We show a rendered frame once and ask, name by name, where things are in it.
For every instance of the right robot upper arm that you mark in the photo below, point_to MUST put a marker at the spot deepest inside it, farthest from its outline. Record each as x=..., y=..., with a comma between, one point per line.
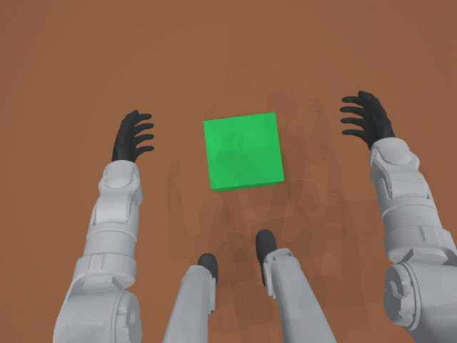
x=422, y=298

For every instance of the left robot upper arm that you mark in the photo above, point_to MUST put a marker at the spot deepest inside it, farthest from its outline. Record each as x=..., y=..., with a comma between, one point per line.
x=102, y=317

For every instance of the robot right shin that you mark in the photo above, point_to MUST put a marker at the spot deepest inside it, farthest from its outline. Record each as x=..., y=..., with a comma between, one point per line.
x=279, y=252

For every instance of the robot left hand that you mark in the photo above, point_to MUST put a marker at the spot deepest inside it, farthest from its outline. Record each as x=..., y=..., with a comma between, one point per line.
x=126, y=142

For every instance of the right robot thigh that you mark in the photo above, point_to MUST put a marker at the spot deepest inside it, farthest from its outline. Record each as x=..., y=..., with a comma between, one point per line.
x=302, y=319

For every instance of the robot right hand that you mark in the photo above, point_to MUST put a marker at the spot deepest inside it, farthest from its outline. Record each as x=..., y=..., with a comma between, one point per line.
x=375, y=123

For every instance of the robot right forearm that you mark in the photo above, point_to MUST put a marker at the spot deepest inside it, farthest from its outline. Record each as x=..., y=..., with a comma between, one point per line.
x=413, y=229

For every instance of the carton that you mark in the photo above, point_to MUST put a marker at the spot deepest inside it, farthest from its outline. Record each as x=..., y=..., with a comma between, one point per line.
x=243, y=152

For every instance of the robot left forearm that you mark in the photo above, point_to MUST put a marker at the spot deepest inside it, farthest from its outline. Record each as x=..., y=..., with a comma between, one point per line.
x=108, y=260

